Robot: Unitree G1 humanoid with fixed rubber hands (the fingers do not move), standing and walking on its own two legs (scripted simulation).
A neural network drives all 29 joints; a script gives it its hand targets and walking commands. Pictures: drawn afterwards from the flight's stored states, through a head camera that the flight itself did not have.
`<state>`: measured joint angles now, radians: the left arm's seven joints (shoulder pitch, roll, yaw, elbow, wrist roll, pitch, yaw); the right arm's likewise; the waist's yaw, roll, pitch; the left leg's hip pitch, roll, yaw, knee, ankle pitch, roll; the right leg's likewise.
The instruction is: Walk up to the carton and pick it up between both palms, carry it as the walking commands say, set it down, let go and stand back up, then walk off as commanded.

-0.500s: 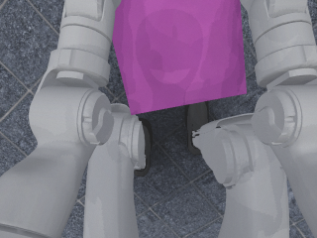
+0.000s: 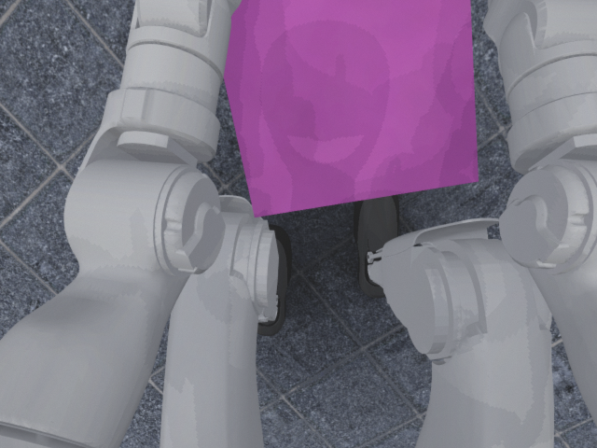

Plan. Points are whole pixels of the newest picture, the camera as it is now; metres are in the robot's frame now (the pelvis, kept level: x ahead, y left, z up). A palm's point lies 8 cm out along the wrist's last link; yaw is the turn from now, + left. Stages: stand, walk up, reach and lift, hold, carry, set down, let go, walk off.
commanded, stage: set down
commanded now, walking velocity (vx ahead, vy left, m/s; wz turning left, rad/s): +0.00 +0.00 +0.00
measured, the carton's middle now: (340, 97) +0.44 +0.00 -0.26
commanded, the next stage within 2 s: let go in 2.00 s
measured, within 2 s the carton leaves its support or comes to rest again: rests again in 1.10 s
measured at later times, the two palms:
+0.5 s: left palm out of the picture +0.60 +0.18 -0.14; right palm out of the picture +0.57 -0.16 -0.19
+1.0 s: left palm out of the picture +0.58 +0.19 -0.13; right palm out of the picture +0.59 -0.19 -0.14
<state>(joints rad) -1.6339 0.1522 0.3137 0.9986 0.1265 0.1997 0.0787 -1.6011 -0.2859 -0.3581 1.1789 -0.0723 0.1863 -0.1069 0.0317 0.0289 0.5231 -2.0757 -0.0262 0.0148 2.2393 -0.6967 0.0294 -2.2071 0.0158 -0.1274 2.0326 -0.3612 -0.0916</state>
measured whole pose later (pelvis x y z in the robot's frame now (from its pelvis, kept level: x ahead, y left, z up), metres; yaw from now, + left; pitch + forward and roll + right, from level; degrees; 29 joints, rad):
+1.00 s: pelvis +0.01 +0.00 +0.02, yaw +3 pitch +32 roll -1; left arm -1.52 0.43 0.04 0.77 -0.24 0.38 0.15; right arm -1.54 -0.39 -0.35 0.87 0.07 0.35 -0.13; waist -0.01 0.03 0.53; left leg -2.04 -0.06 0.02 2.19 -0.71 0.03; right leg -2.17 -0.01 -0.11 2.02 -0.41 -0.09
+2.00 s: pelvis +0.04 -0.01 +0.25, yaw +7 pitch +29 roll +1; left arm -1.35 0.46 0.12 0.53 -0.19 0.50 0.03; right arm -1.27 -0.39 -0.32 0.48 0.12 0.50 -0.09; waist -0.05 0.01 0.52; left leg -1.33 -0.11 -0.04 1.30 -0.47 0.00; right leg -1.42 -0.01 -0.07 1.22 -0.30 -0.07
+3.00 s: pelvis +0.11 -0.01 +0.37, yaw +6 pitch -2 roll +3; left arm 0.17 0.16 0.08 0.29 0.02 0.17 -0.08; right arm 0.23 -0.28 -0.07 0.22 0.09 0.19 0.06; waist -0.05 -0.03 0.25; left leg -0.23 -0.10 -0.07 0.60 -0.34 0.01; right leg -0.38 -0.01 -0.05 0.67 -0.27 -0.06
